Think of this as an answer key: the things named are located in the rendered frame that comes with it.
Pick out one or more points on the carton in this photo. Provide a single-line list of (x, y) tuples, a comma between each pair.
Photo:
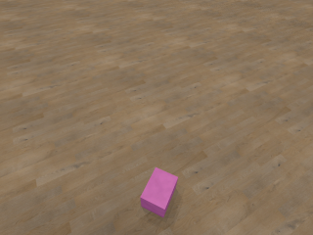
[(158, 192)]

